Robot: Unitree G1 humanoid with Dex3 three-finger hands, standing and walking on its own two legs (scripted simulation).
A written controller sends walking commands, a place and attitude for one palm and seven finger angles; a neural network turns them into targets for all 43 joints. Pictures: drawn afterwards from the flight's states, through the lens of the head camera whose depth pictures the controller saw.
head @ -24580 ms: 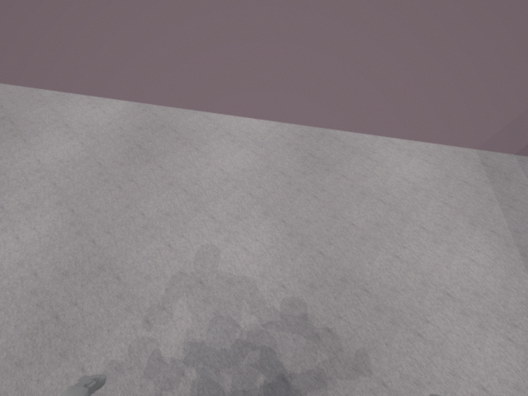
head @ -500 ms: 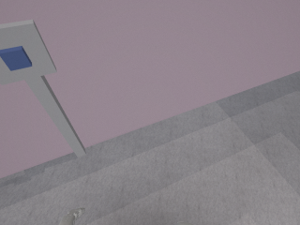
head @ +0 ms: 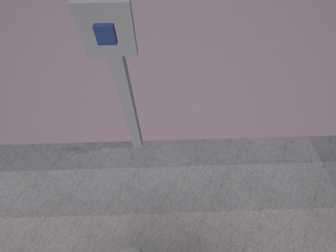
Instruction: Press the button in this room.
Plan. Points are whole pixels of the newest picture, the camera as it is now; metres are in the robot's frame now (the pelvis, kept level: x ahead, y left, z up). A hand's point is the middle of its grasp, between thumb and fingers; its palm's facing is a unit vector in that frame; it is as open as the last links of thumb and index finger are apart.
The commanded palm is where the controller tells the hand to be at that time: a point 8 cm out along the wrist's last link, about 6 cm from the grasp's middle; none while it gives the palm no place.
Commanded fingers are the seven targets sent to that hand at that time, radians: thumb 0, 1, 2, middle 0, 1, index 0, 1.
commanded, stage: turn to face it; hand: left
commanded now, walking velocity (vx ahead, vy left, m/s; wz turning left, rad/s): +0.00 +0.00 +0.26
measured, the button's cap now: (105, 33) +0.75 +0.29 +0.09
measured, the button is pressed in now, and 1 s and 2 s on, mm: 0 0 0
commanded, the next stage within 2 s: take the last steps up to it in 0.02 s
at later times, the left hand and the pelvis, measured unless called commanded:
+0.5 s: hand out of the picture +0.08 +0.19 -0.17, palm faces +0.07 -0.97 -0.22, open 7.3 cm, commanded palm none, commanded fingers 0.00 0.90 0.90 -0.20 -0.30 -0.20 -0.30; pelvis +0.03 +0.00 -0.01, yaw +4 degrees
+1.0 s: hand out of the picture +0.04 +0.16 -0.17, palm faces +0.26 -0.96 -0.11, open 7.3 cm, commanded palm none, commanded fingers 0.00 0.90 0.90 -0.20 -0.30 -0.20 -0.30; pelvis +0.16 +0.04 +0.00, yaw +8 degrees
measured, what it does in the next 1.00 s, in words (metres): walks ahead: left foot, then right foot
